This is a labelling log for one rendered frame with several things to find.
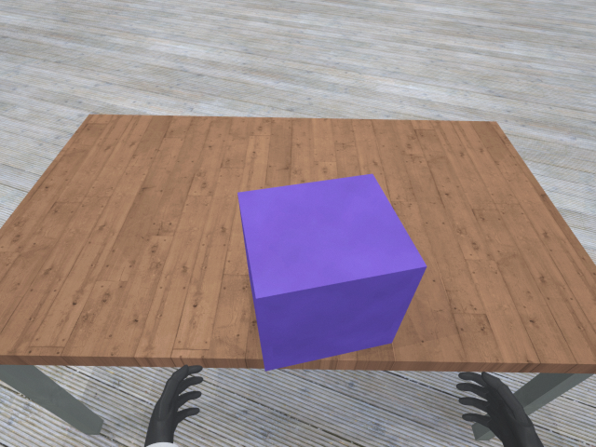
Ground carton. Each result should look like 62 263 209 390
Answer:
237 174 427 371

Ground robot left hand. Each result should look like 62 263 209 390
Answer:
144 365 203 447

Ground robot right hand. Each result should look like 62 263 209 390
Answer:
456 372 544 447

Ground table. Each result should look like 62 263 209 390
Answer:
0 114 596 440

